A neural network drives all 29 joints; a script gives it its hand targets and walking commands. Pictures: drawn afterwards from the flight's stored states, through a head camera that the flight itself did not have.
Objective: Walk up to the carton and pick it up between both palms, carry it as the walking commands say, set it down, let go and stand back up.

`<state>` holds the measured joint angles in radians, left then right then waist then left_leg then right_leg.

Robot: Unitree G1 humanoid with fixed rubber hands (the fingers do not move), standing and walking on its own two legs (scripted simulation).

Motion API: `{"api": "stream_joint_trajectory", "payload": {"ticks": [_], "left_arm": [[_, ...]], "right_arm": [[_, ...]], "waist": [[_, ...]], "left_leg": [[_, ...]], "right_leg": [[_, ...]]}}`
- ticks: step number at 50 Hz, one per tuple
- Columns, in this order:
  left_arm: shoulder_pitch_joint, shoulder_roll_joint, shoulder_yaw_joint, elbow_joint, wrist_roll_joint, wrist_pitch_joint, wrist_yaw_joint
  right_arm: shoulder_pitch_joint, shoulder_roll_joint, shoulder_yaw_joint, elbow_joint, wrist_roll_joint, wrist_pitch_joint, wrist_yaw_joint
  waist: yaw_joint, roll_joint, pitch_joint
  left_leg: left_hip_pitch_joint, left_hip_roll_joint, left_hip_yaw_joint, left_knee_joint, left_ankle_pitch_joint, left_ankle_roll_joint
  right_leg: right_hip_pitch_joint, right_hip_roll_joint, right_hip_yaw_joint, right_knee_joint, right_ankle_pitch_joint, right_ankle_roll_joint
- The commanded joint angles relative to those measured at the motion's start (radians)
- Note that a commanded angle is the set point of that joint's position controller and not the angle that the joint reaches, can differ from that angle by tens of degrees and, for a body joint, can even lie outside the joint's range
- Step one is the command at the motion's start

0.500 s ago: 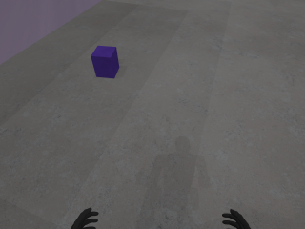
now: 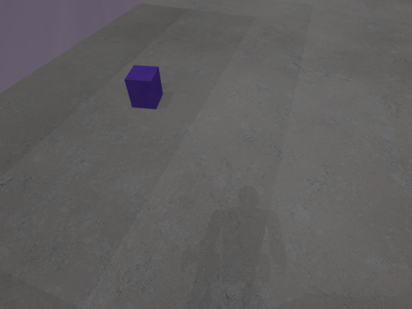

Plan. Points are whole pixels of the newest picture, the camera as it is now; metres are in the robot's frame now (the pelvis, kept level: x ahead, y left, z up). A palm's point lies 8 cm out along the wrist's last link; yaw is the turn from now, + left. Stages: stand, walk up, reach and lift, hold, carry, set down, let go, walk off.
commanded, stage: stand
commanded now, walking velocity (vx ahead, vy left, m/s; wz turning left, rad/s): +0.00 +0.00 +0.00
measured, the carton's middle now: (145, 87) +1.77 +0.53 -0.64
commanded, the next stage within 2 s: walk up in 1.78 s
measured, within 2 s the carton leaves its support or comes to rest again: neither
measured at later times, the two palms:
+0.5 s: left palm out of the picture +0.00 +0.21 -0.14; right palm out of the picture +0.01 -0.22 -0.14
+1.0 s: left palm out of the picture -0.03 +0.19 -0.14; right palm out of the picture -0.03 -0.20 -0.14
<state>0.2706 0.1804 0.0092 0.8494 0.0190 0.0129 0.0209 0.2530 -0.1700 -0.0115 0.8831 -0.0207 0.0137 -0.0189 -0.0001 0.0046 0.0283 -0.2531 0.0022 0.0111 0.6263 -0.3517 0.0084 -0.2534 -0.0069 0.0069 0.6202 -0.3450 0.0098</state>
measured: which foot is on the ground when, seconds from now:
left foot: down 0.00-1.00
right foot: down 0.00-1.00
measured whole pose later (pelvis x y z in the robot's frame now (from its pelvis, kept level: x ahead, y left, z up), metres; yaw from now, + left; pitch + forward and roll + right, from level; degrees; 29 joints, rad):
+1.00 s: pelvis -0.01 -0.01 +0.01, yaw +0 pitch -4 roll +0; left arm 0.29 0.11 -0.01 1.18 0.01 0.00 0.04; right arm 0.30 -0.09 0.00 1.18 -0.01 0.00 -0.04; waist 0.00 0.00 0.05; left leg -0.14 0.01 0.01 0.47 -0.27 0.00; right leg -0.14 0.00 0.01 0.47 -0.26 0.00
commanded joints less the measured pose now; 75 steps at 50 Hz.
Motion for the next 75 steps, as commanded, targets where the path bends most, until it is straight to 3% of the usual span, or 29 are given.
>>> {"api": "stream_joint_trajectory", "payload": {"ticks": [1,5,6,8,10,12,13,14,15,16,17,18,22,30,32,38,41,45,46,54,55,56,62,65,70,71,72,73,75], "left_arm": [[0.029,0.104,0.023,-0.029,0.005,-0.020,0.006],[0.042,0.064,0.008,0.029,-0.001,-0.025,0.014],[0.057,0.069,0.011,0.052,-0.007,-0.025,0.010],[0.072,0.095,0.019,0.073,-0.003,-0.025,0.015],[0.054,0.080,0.017,0.091,-0.002,-0.026,0.016],[0.082,0.069,0.014,0.121,-0.006,-0.030,0.020],[0.038,0.083,0.015,0.118,0.000,-0.028,0.019],[0.082,0.055,0.012,0.140,-0.003,-0.023,0.021],[0.079,0.078,0.016,0.144,-0.001,-0.025,0.025],[0.070,0.096,0.025,0.149,0.002,-0.030,0.026],[0.026,0.109,0.022,0.148,0.006,-0.033,0.018],[0.053,0.094,0.029,0.163,0.004,-0.026,0.017],[0.067,0.064,0.011,0.197,-0.006,-0.022,0.030],[0.084,0.020,-0.004,0.266,-0.009,-0.016,0.028],[0.095,0.035,-0.007,0.278,-0.008,-0.016,0.029],[0.086,0.003,-0.010,0.315,-0.012,-0.018,0.027],[0.088,0.032,0.006,0.313,-0.014,-0.010,0.027],[0.121,0.032,0.002,0.332,-0.009,-0.024,0.024],[0.085,0.034,0.000,0.321,-0.004,-0.026,0.023],[0.117,-0.025,-0.013,0.321,-0.013,-0.010,0.029],[0.117,0.009,-0.008,0.328,-0.010,-0.009,0.030],[0.112,-0.022,-0.016,0.330,-0.014,-0.011,0.027],[0.101,-0.019,-0.016,0.311,-0.011,-0.017,0.022],[0.082,0.016,-0.006,0.310,-0.004,-0.024,0.026],[0.108,-0.030,-0.021,0.323,-0.011,-0.022,0.030],[0.123,-0.003,-0.010,0.317,-0.016,-0.026,0.023],[0.099,0.020,-0.005,0.316,-0.007,-0.024,0.028],[0.145,-0.046,-0.017,0.327,-0.017,-0.021,0.022],[0.107,-0.032,-0.016,0.320,-0.006,-0.015,0.027]], "right_arm": [[0.025,-0.108,-0.024,-0.025,-0.005,-0.018,-0.014],[0.023,-0.119,-0.031,0.008,0.000,-0.028,-0.008],[0.051,-0.106,-0.031,0.026,0.005,-0.026,-0.011],[0.049,-0.069,-0.015,0.051,0.004,-0.025,-0.009],[0.042,-0.099,-0.028,0.064,0.003,-0.023,-0.011],[0.048,-0.094,-0.026,0.098,0.002,-0.022,-0.016],[0.037,-0.104,-0.028,0.095,0.003,-0.024,-0.015],[0.042,-0.078,-0.024,0.118,-0.002,-0.021,-0.014],[0.053,-0.058,-0.017,0.127,0.001,-0.018,-0.020],[0.037,-0.051,-0.016,0.139,-0.002,-0.019,-0.018],[0.049,-0.086,-0.022,0.137,0.003,-0.018,-0.013],[0.058,-0.098,-0.028,0.148,-0.006,-0.019,-0.020],[0.052,-0.048,-0.018,0.184,-0.001,-0.012,-0.026],[0.062,-0.023,-0.002,0.221,0.013,-0.023,-0.026],[0.091,-0.045,-0.011,0.245,0.009,-0.025,-0.022],[0.100,0.000,-0.003,0.258,0.014,-0.024,-0.024],[0.114,-0.014,-0.002,0.273,0.000,-0.021,-0.035],[0.107,-0.022,-0.007,0.282,0.003,-0.024,-0.027],[0.115,-0.030,-0.011,0.279,0.006,-0.026,-0.026],[0.132,0.017,0.002,0.285,0.010,-0.015,-0.032],[0.155,0.008,-0.001,0.288,0.016,-0.009,-0.029],[0.147,-0.026,-0.013,0.286,0.009,-0.018,-0.032],[0.136,-0.003,-0.001,0.283,0.009,-0.019,-0.026],[0.140,-0.023,-0.012,0.279,0.008,-0.022,-0.025],[0.157,-0.001,-0.010,0.294,0.009,-0.017,-0.024],[0.142,0.020,-0.004,0.282,0.003,-0.017,-0.025],[0.171,0.000,-0.006,0.290,0.010,-0.023,-0.022],[0.151,0.000,-0.007,0.285,0.009,-0.023,-0.026],[0.157,-0.012,-0.009,0.277,0.015,-0.021,-0.027]], "waist": [[0.009,0.027,0.017],[0.005,-0.003,0.002],[0.000,-0.045,-0.012],[0.000,0.008,-0.005],[0.000,-0.031,-0.016],[0.011,0.002,0.021],[-0.009,-0.017,0.028],[0.007,-0.025,0.031],[0.000,0.030,0.047],[0.006,0.025,0.023],[-0.018,-0.014,0.051],[-0.004,-0.035,0.048],[-0.001,0.024,0.062],[0.005,-0.036,0.085],[0.004,0.008,0.064],[-0.006,-0.010,0.100],[0.012,0.012,0.093],[0.009,0.016,0.069],[-0.002,-0.028,0.085],[0.008,0.020,0.115],[-0.017,0.001,0.120],[-0.010,0.027,0.098],[0.009,-0.002,0.099],[-0.006,-0.044,0.071],[-0.014,0.015,0.104],[0.016,0.001,0.084],[-0.020,-0.001,0.093],[0.012,0.023,0.091],[-0.005,0.017,0.118]], "left_leg": [[-0.050,0.072,-0.095,-0.187,0.149,0.042],[0.021,0.072,-0.073,-0.163,0.311,0.035],[0.054,0.065,-0.061,-0.157,0.298,0.030],[0.045,0.060,-0.050,-0.176,0.273,0.029],[0.055,0.057,-0.043,-0.174,0.278,0.022],[0.045,0.066,-0.059,-0.188,0.298,0.025],[0.050,0.060,-0.047,-0.193,0.265,0.023],[0.059,0.062,-0.055,-0.197,0.250,0.024],[0.068,0.074,-0.053,-0.199,0.244,0.026],[0.083,0.072,-0.049,-0.207,0.252,0.021],[0.054,0.066,-0.045,-0.206,0.254,0.019],[0.047,0.075,-0.057,-0.206,0.237,0.029],[0.051,0.078,-0.050,-0.224,0.225,0.021],[0.059,0.081,-0.060,-0.235,0.233,0.015],[0.071,0.071,-0.052,-0.239,0.224,0.015],[0.039,0.076,-0.053,-0.242,0.205,0.016],[0.033,0.078,-0.062,-0.264,0.184,0.015],[0.073,0.074,-0.051,-0.256,0.205,0.010],[0.067,0.081,-0.049,-0.260,0.212,0.015],[0.023,0.068,-0.068,-0.262,0.100,0.014],[0.007,0.070,-0.067,-0.267,0.124,0.011],[0.028,0.074,-0.061,-0.267,0.125,0.016],[-0.009,0.076,-0.077,-0.265,0.126,0.013],[0.037,0.082,-0.078,-0.272,0.150,0.021],[0.015,0.074,-0.059,-0.264,0.173,0.008],[0.006,0.068,-0.069,-0.274,0.163,0.009],[0.020,0.069,-0.055,-0.279,0.152,0.008],[0.009,0.077,-0.077,-0.281,0.128,0.014],[-0.015,0.073,-0.077,-0.288,0.110,0.020]], "right_leg": [[0.029,-0.045,0.033,-0.134,0.171,-0.033],[0.038,-0.062,0.038,-0.147,0.272,-0.033],[0.033,-0.057,0.035,-0.149,0.282,-0.033],[0.046,-0.066,0.060,-0.168,0.298,-0.040],[0.072,-0.065,0.048,-0.168,0.309,-0.037],[0.061,-0.063,0.048,-0.174,0.283,-0.036],[0.055,-0.064,0.049,-0.181,0.272,-0.037],[0.050,-0.062,0.047,-0.192,0.256,-0.031],[0.030,-0.064,0.054,-0.192,0.257,-0.034],[0.034,-0.065,0.060,-0.195,0.268,-0.039],[0.046,-0.060,0.053,-0.190,0.264,-0.037],[0.060,-0.056,0.057,-0.210,0.264,-0.029],[0.056,-0.061,0.053,-0.206,0.253,-0.023],[0.048,-0.066,0.055,-0.222,0.248,-0.031],[0.061,-0.065,0.063,-0.232,0.242,-0.028],[0.073,-0.067,0.061,-0.233,0.251,-0.031],[0.070,-0.062,0.062,-0.247,0.225,-0.025],[0.069,-0.064,0.061,-0.246,0.222,-0.027],[0.056,-0.070,0.064,-0.251,0.228,-0.031],[0.026,-0.060,0.063,-0.261,0.128,-0.026],[0.030,-0.057,0.057,-0.250,0.149,-0.027],[0.027,-0.055,0.054,-0.252,0.155,-0.029],[0.051,-0.060,0.061,-0.265,0.175,-0.031],[0.031,-0.062,0.062,-0.254,0.175,-0.026],[0.037,-0.066,0.064,-0.259,0.175,-0.029],[0.058,-0.061,0.058,-0.261,0.191,-0.033],[0.044,-0.067,0.071,-0.256,0.173,-0.036],[0.047,-0.058,0.056,-0.260,0.181,-0.034],[0.035,-0.061,0.063,-0.250,0.175,-0.029]]}}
